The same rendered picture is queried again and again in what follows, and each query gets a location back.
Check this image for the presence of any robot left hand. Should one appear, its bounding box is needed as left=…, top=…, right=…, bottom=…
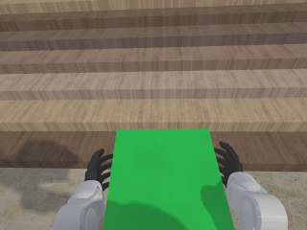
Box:
left=84, top=149, right=113, bottom=191

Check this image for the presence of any robot right hand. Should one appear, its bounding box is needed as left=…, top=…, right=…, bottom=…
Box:
left=213, top=141, right=244, bottom=188

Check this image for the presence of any carton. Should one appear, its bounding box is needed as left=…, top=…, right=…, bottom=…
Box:
left=103, top=128, right=235, bottom=230

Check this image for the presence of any robot right forearm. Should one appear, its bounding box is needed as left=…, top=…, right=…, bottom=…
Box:
left=226, top=172, right=288, bottom=230

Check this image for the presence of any robot left forearm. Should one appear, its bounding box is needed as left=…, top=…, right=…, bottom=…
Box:
left=53, top=180, right=106, bottom=230

